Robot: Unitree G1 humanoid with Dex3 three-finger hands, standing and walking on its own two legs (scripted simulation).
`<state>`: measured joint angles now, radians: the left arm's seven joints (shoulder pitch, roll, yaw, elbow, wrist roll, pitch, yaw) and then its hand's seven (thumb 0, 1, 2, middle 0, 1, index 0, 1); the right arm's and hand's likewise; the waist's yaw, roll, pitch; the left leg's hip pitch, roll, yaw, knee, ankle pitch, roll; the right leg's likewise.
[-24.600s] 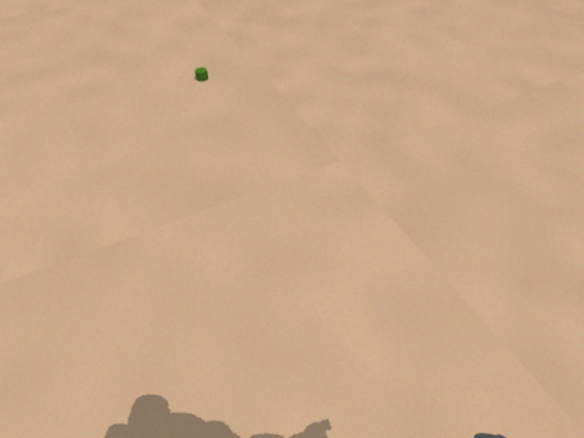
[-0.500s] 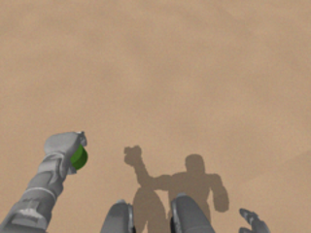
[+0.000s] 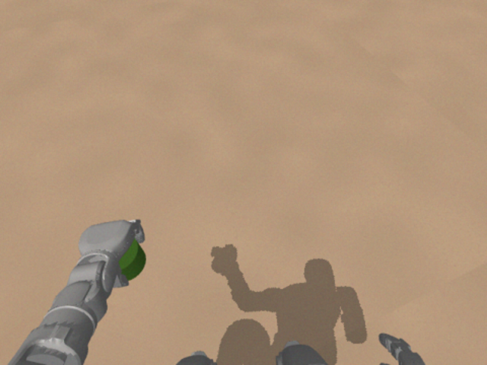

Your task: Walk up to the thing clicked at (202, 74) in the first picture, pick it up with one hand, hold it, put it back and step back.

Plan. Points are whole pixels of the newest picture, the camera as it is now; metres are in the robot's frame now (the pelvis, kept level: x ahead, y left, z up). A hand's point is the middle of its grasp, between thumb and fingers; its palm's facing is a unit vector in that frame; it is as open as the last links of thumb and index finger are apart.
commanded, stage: hold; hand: left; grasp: from above
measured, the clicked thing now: (122, 257) +0.33 +0.23 -0.10
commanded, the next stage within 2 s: crouch in 1.88 s
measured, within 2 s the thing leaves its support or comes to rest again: neither
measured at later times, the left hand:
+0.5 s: hand (109, 246) +0.33 +0.23 -0.04, palm faces -0.45 -0.05 -0.89, open 10.0 cm
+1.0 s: hand (105, 253) +0.31 +0.22 -0.02, palm faces -0.46 -0.05 -0.89, open 10.1 cm
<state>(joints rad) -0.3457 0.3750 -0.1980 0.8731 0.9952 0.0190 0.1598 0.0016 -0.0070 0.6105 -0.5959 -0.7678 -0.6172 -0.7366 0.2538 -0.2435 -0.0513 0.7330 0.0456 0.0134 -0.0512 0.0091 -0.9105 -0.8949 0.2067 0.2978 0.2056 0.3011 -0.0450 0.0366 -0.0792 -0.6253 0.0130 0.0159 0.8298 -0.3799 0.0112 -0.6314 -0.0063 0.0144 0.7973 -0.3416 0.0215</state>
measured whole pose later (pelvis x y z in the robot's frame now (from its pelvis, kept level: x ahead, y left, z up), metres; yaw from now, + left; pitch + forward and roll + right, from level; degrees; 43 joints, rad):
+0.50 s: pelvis +0.02 +0.00 +0.02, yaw -1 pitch +6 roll +0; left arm -0.31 0.39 -0.22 0.79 0.99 0.01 0.07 0.00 -0.01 0.63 -0.58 -0.79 -0.60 -0.76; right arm 0.24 -0.25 -0.06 0.71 0.06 0.04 -0.05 0.01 -0.91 -0.89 0.21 0.30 0.20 0.30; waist -0.02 0.04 -0.06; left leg -0.42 0.01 0.03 0.65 -0.33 0.01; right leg -0.44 -0.01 0.03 0.63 -0.30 0.02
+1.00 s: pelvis +0.01 +0.00 +0.03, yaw -1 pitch +2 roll +0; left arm -0.27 0.40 -0.22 0.72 0.99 0.00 0.01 0.00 -0.04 0.71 -0.55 -0.84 -0.57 -0.81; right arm 0.22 -0.26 -0.04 0.69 0.07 0.06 -0.05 0.01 -0.91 -0.89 0.21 0.30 0.20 0.30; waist 0.00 0.05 -0.03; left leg -0.31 0.01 0.04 0.54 -0.27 0.01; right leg -0.34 -0.01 0.03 0.54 -0.24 0.02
